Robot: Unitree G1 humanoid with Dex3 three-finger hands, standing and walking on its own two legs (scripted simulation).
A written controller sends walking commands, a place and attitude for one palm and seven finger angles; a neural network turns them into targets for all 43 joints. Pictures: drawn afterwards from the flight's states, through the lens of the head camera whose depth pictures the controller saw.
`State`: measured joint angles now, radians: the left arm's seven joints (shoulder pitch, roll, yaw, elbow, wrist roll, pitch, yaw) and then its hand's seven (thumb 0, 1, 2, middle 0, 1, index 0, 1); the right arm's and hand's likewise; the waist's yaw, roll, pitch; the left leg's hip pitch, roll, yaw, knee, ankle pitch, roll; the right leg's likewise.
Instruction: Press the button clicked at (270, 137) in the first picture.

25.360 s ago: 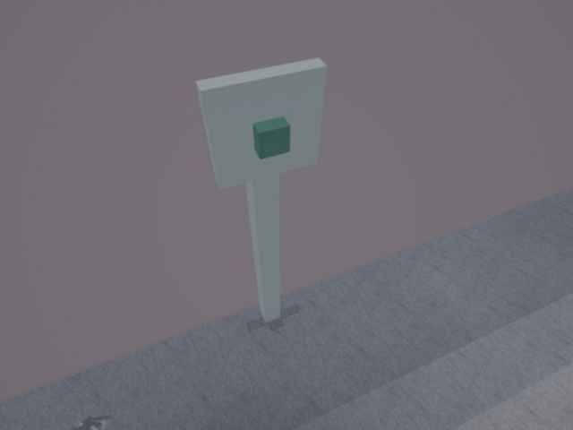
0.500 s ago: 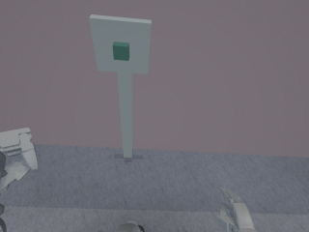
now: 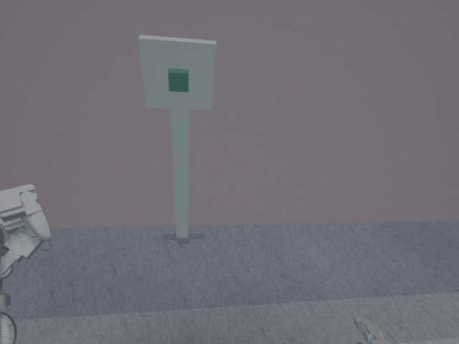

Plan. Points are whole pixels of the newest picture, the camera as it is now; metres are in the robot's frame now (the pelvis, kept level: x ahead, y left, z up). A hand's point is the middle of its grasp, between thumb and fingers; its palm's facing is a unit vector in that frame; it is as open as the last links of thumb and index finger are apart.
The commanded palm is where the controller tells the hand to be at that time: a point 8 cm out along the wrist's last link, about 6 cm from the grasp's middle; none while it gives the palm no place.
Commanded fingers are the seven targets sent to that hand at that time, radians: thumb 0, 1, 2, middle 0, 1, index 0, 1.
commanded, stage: stop stepping back and stand still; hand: left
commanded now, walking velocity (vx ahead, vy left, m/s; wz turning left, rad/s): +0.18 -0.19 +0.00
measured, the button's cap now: (178, 79) +0.78 +0.19 +0.12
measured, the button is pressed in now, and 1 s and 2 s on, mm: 0 0 0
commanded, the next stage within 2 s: let the arm hang, fingers relaxed in 0.64 s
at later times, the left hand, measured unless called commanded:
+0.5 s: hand (34, 251) +0.17 +0.24 +0.18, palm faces +0.47 -0.79 -0.39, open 3.1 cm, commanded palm +0.11 +0.29 +0.20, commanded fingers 0.00 0.90 0.90 -1.30 -1.50 -1.30 -1.50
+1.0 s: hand out of the picture +0.07 +0.21 -0.14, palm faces +0.05 -0.97 -0.24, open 3.1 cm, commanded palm none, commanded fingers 0.00 0.90 0.90 -0.79 -0.94 -0.79 -0.94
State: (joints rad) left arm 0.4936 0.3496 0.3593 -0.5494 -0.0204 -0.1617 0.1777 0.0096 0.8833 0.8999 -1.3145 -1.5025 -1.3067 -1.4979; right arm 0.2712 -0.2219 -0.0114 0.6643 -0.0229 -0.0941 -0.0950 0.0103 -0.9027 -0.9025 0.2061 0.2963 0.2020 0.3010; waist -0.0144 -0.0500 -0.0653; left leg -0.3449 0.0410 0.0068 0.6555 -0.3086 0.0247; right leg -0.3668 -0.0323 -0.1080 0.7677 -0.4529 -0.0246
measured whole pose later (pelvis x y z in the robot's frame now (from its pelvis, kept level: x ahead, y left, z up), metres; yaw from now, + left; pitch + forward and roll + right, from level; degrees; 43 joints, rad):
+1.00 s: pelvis -0.01 +0.01 +0.01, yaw +5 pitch -1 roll +0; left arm 0.26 0.21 0.00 0.76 0.02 0.06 0.01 0.01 0.90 0.90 -1.09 -1.29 -1.08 -1.28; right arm 0.19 -0.25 -0.01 0.85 -0.03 0.03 0.01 0.01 -0.91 -0.90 0.20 0.30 0.20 0.30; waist -0.03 0.00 0.05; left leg -0.33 0.01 0.04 0.61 -0.27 0.00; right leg -0.24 -0.06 -0.11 0.63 -0.38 0.01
